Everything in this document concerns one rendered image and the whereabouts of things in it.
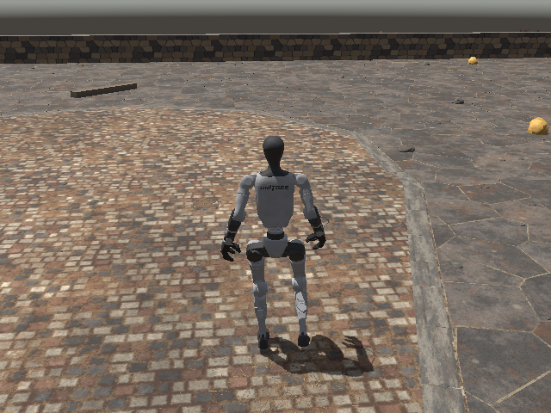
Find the right robot hand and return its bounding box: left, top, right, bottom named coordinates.
left=306, top=233, right=326, bottom=250

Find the robot right upper arm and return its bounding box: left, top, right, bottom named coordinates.
left=292, top=173, right=317, bottom=219

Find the right robot forearm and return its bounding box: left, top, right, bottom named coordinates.
left=308, top=206, right=325, bottom=237

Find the robot left upper arm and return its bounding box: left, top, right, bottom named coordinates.
left=232, top=174, right=257, bottom=222

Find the robot right foot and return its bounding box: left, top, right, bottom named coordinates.
left=298, top=332, right=310, bottom=347

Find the left robot forearm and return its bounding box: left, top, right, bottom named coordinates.
left=223, top=208, right=241, bottom=245

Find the humanoid robot head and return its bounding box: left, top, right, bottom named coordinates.
left=259, top=136, right=289, bottom=177

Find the left robot hand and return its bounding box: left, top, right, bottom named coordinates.
left=220, top=242, right=241, bottom=262

